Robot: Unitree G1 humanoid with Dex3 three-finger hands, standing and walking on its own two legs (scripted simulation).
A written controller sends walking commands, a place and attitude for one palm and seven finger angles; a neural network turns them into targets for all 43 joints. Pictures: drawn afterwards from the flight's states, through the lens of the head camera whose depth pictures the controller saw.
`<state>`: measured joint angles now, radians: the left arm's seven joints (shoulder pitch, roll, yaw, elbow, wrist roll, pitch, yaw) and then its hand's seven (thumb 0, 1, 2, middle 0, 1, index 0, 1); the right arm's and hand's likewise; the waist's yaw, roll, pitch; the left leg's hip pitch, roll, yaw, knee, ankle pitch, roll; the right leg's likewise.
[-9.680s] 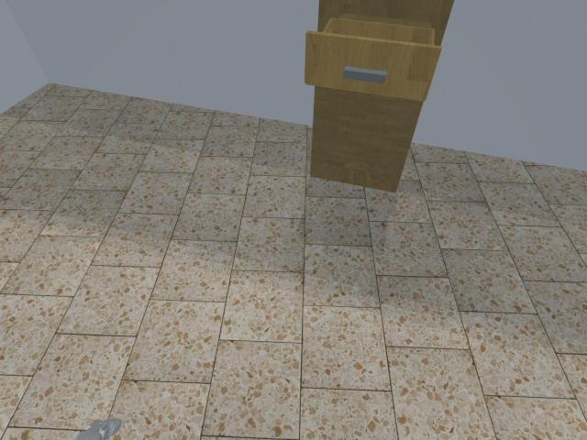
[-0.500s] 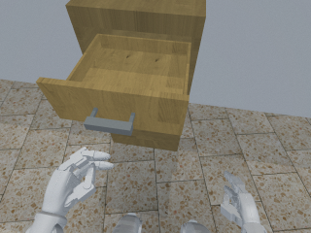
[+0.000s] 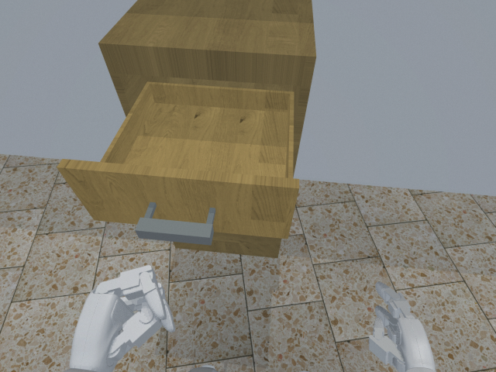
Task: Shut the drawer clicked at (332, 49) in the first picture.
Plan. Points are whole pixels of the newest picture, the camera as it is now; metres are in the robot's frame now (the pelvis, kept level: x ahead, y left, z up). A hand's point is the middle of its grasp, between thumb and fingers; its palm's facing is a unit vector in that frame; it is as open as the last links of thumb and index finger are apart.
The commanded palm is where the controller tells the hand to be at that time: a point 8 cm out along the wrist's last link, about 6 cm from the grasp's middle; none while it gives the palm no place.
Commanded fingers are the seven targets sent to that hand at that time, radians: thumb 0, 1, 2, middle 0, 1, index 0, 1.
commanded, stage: raise the hand and make a fist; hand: left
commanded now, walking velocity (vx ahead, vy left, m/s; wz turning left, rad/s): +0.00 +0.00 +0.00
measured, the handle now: (178, 220) +0.36 +0.15 +0.03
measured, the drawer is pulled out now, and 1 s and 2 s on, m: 0.28 0.28 0.28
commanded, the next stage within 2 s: bring the fist close to the handle in 0.76 s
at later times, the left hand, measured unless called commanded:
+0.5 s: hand (158, 303) +0.19 +0.12 +0.12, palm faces -0.05 -1.00 -0.04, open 3.2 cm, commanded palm +0.15 +0.18 +0.13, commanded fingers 0.00 0.90 0.90 -1.40 -1.60 -1.40 -1.60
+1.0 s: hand (163, 306) +0.19 +0.12 +0.11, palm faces -0.05 -1.00 -0.03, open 3.2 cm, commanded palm +0.16 +0.17 +0.11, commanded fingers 0.00 0.90 0.90 -1.40 -1.60 -1.40 -1.60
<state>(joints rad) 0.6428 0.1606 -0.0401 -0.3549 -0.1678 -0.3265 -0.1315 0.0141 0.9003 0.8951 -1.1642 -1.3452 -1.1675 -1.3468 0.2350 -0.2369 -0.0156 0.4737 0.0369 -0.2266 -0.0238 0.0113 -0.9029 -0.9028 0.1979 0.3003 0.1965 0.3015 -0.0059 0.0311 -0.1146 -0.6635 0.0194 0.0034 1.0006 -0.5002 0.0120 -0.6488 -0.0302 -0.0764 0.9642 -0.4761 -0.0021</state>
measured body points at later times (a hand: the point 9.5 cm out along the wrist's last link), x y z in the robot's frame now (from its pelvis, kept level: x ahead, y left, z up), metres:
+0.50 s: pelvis +0.01 +0.00 +0.01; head +0.02 -0.02 +0.46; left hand +0.18 +0.17 +0.13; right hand +0.19 -0.23 -0.05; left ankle +0.00 +0.11 -0.68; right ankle +0.00 -0.12 -0.68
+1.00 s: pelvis +0.01 -0.02 +0.02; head +0.02 -0.03 +0.47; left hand +0.18 +0.17 +0.12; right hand +0.20 -0.23 -0.04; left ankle +0.00 +0.11 -0.68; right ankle +0.00 -0.12 -0.68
